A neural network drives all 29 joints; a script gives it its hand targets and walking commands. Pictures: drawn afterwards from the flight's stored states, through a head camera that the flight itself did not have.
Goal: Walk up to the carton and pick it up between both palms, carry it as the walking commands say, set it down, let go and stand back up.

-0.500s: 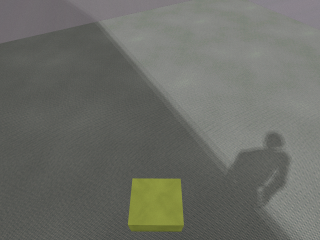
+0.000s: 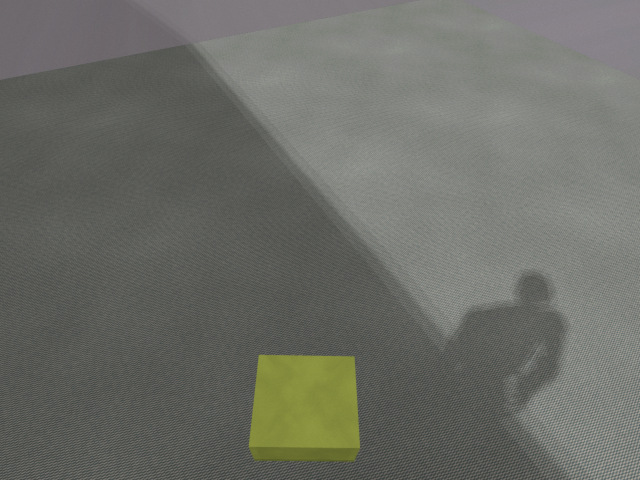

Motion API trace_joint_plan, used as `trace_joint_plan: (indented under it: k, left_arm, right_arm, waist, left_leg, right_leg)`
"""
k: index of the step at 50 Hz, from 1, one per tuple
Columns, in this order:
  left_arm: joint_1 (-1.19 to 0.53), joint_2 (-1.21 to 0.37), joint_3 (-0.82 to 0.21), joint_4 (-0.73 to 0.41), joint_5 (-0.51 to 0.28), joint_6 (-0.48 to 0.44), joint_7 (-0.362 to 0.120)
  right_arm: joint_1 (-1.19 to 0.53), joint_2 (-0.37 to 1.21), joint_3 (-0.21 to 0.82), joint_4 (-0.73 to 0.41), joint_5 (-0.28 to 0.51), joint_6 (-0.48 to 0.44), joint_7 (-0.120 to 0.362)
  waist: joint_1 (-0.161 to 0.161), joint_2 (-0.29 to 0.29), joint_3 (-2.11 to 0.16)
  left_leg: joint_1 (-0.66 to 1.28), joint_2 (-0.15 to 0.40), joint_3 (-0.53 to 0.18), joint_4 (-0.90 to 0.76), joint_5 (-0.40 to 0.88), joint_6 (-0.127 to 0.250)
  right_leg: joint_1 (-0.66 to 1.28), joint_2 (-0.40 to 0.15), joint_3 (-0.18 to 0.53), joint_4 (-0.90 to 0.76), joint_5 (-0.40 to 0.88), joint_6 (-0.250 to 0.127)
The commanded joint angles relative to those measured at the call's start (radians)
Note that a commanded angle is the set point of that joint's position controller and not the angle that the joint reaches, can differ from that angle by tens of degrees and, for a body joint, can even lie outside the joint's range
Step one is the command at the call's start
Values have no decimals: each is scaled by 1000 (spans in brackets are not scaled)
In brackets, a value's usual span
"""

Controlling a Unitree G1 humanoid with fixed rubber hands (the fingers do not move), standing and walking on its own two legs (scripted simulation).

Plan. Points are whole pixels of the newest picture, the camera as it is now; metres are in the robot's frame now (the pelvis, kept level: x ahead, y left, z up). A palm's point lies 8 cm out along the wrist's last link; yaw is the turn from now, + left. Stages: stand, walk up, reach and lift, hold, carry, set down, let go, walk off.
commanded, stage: stand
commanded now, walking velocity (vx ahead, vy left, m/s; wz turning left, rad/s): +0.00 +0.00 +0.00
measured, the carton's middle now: (305, 407) +0.42 +0.03 -0.69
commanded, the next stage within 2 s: reach and lift in 0.18 s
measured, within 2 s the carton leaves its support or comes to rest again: neither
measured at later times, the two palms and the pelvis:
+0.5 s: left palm (150, 460) +0.17 +0.24 -0.12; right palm (495, 479) +0.15 -0.23 -0.12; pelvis -0.01 +0.00 -0.01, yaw +0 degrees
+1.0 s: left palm (179, 400) +0.26 +0.23 -0.15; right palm (465, 415) +0.25 -0.23 -0.16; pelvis -0.05 -0.01 -0.06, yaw +0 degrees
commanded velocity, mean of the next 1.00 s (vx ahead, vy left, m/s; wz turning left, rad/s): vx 0.00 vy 0.00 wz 0.00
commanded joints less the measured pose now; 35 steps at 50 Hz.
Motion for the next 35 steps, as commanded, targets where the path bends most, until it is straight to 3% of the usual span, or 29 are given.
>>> trace_joint_plan:
  k: [1,3,6,7,9,10,11,12,13,14,16,18,19,20,21,22,23,24,25,26,27,28,29,30,31,32,33,34,35]
  left_arm:
    - [23,80,28,8,-1,-13,-5]
    - [-1,98,35,-6,12,-17,-2]
    - [9,96,33,-15,5,-15,-2]
    - [23,106,31,-11,9,-13,-6]
    - [-12,94,22,-22,-1,-17,-5]
    - [-363,208,59,-372,-68,51,-41]
    - [-468,222,75,-446,-21,110,-45]
    - [-456,188,60,-423,-50,139,-40]
    - [-347,184,61,-350,-58,201,-47]
    - [-339,146,60,-342,-59,230,-50]
    - [-239,120,74,-356,-4,291,-63]
    - [-201,93,122,-341,31,295,-55]
    - [-185,63,93,-286,30,304,-59]
    - [-276,73,113,-330,52,292,-62]
    - [-193,46,120,-281,57,296,-63]
    - [-207,72,146,-280,63,291,-70]
    - [-252,33,106,-331,50,266,-56]
    - [-226,56,155,-321,73,258,-67]
    - [-284,31,114,-412,21,218,-55]
    - [-333,24,118,-369,33,185,-64]
    - [-366,39,148,-426,36,149,-59]
    - [-322,49,144,-405,40,136,-56]
    - [-368,60,147,-425,20,113,-57]
    - [-370,100,154,-405,23,109,-54]
    - [-443,85,128,-429,16,98,-52]
    - [-354,115,179,-402,30,100,-52]
    - [-444,118,159,-490,17,80,-48]
    - [-404,134,171,-427,17,85,-51]
    - [-452,141,171,-414,5,90,-41]
  right_arm:
    - [20,-118,-31,-21,-7,-6,0]
    - [15,-105,-31,-31,-3,-8,0]
    - [-2,-106,-28,-34,-8,-6,4]
    - [20,-100,-33,-37,-6,-2,5]
    - [37,-108,-29,-13,-6,-5,3]
    - [-314,-213,-92,-364,77,44,4]
    - [-550,-218,-97,-581,41,103,25]
    - [-481,-176,-97,-507,45,144,30]
    - [-381,-210,-110,-445,45,207,33]
    - [-351,-204,-94,-414,28,239,49]
    - [-217,-163,-124,-399,18,290,56]
    - [-190,-93,-92,-374,43,299,71]
    - [-183,-117,-120,-318,22,312,65]
    - [-279,-132,-136,-346,-5,303,71]
    - [-221,-123,-121,-317,8,299,76]
    - [-250,-129,-131,-352,12,289,75]
    - [-263,-168,-148,-342,-3,257,78]
    - [-311,-190,-178,-378,-20,244,78]
    - [-385,-153,-145,-417,17,210,85]
    - [-398,-186,-191,-420,-18,179,71]
    - [-443,-180,-186,-408,17,144,74]
    - [-395,-187,-190,-404,0,135,77]
    - [-420,-186,-192,-401,23,108,70]
    - [-442,-192,-176,-447,37,102,66]
    - [-489,-199,-185,-382,42,98,59]
    - [-420,-191,-170,-383,66,95,61]
    - [-486,-215,-199,-438,57,85,53]
    - [-433,-199,-171,-397,76,89,42]
    - [-534,-196,-180,-408,94,90,36]
  waist:
    - [2,81,33]
    - [-11,-15,-10]
    - [-2,37,1]
    - [-5,18,15]
    - [-12,-13,26]
    - [-8,-35,-36]
    - [2,8,15]
    - [-14,57,34]
    - [10,93,58]
    - [1,57,31]
    - [-7,95,12]
    - [3,140,-12]
    - [-15,121,9]
    - [-7,14,-27]
    - [-6,88,-56]
    - [8,91,-116]
    - [-13,103,-108]
    - [6,88,-226]
    - [12,95,-232]
    - [-31,67,-321]
    - [19,148,-362]
    - [-22,57,-387]
    - [-16,96,-503]
    - [16,75,-507]
    - [-11,75,-539]
    - [13,73,-576]
    - [-15,108,-643]
    - [5,78,-622]
    - [-8,98,-633]
  left_leg:
    - [-53,95,-149,-203,112,34]
    - [-54,97,-157,-203,104,33]
    - [-47,87,-144,-187,94,33]
    - [-46,76,-124,-187,60,21]
    - [-38,80,-153,-196,92,29]
    - [-361,23,-134,20,-56,-30]
    - [-439,22,-126,-22,-186,-24]
    - [-423,16,-101,-35,-230,-15]
    - [-372,-2,-66,-22,-250,-14]
    - [-392,7,-71,-22,-185,-9]
    - [-320,0,-82,-24,-49,-2]
    - [-361,-4,-105,2,6,-8]
    - [-385,-10,-101,20,9,-9]
    - [-391,-4,-112,61,-2,-6]
    - [-377,-19,-114,81,80,1]
    - [-360,-32,-93,103,144,-2]
    - [-386,-16,-127,112,176,-12]
    - [-346,-31,-114,149,255,-18]
    - [-391,-9,-152,138,310,-8]
    - [-413,-34,-126,197,351,-14]
    - [-423,-32,-131,218,353,-15]
    - [-438,-26,-141,248,426,-19]
    - [-374,-39,-140,287,462,-21]
    - [-408,-36,-156,286,494,-9]
    - [-481,-42,-156,321,478,-25]
    - [-464,-48,-132,325,486,-31]
    - [-484,-40,-150,337,493,-37]
    - [-533,-49,-120,342,430,-36]
    - [-597,-47,-151,374,441,-37]
  right_leg:
    - [33,-115,131,-196,160,-21]
    - [64,-123,146,-180,180,-26]
    - [41,-128,160,-216,135,-23]
    - [31,-135,193,-220,77,-26]
    - [14,-132,181,-224,133,-29]
    - [-86,-36,59,-5,-147,15]
    - [-7,-22,44,11,-223,20]
    - [13,-26,49,-14,-242,13]
    - [2,-58,57,-44,-285,-10]
    - [31,-49,30,-27,-234,-16]
    - [47,-40,37,-23,-67,-4]
    - [40,-40,27,9,-32,11]
    - [-12,-49,48,4,-15,5]
    - [-42,-42,41,38,-26,23]
    - [-23,-25,36,76,51,19]
    - [11,-25,52,66,121,26]
    - [-96,-20,38,120,142,16]
    - [-50,-14,38,120,216,17]
    - [-113,-14,29,169,234,25]
    - [-125,-16,46,190,322,24]
    - [-93,-28,52,220,296,17]
    - [-146,-16,39,253,385,25]
    - [-118,-24,60,261,415,19]
    - [-165,-23,47,285,443,35]
    - [-165,-23,66,310,479,30]
    - [-149,-24,51,319,487,31]
    - [-121,-19,68,336,511,18]
    - [-101,-20,66,334,499,17]
    - [-134,-26,89,372,529,20]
